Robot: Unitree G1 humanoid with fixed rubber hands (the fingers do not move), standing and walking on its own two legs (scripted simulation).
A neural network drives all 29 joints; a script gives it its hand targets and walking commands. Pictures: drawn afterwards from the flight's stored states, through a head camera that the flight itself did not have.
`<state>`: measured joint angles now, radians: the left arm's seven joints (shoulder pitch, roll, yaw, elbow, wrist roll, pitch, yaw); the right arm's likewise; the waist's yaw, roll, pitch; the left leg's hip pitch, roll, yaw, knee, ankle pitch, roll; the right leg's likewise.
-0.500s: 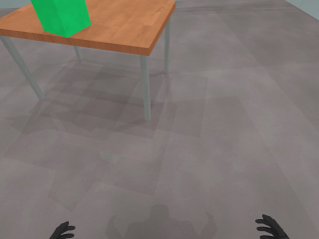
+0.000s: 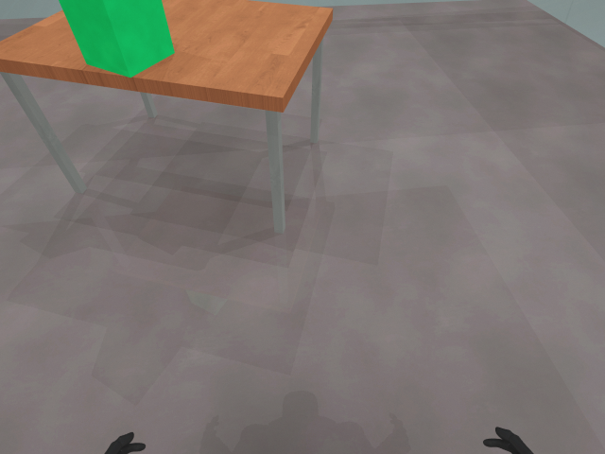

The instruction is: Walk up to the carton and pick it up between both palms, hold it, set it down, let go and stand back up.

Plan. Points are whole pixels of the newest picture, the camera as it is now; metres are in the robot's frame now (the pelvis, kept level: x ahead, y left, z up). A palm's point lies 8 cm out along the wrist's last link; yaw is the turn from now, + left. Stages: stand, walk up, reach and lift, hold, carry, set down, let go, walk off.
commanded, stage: stand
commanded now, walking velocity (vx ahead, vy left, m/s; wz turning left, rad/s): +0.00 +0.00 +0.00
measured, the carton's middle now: (118, 19) +1.34 +0.59 +0.04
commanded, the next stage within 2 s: none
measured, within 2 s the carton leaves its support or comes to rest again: neither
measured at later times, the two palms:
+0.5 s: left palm out of the picture +0.08 +0.29 -0.10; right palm out of the picture +0.09 -0.28 -0.09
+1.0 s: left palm out of the picture +0.07 +0.30 -0.10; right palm out of the picture +0.08 -0.28 -0.09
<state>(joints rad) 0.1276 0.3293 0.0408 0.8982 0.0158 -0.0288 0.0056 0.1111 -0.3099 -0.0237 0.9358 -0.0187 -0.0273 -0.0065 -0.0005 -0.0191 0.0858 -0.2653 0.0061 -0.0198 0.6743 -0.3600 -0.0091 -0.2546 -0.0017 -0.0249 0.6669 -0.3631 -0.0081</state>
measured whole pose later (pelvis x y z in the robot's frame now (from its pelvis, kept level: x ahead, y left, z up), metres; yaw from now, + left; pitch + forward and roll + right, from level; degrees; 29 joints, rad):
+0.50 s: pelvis -0.01 +0.01 +0.02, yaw +0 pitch -4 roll +0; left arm 0.11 0.33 0.03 1.04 0.01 -0.03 0.00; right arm 0.08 -0.30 -0.02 1.07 -0.01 -0.02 0.00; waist 0.00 -0.02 0.07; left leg -0.14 0.00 -0.02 0.43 -0.22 0.00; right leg -0.13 -0.01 -0.02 0.42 -0.22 0.00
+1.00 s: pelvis -0.01 +0.01 +0.02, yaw +1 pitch -4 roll +0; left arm 0.12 0.33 0.03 1.07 0.01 -0.02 0.00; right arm 0.09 -0.31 -0.03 1.11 -0.01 -0.02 0.00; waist 0.00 -0.02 0.06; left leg -0.13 -0.01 -0.03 0.36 -0.18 0.00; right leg -0.11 -0.02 -0.03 0.36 -0.19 0.01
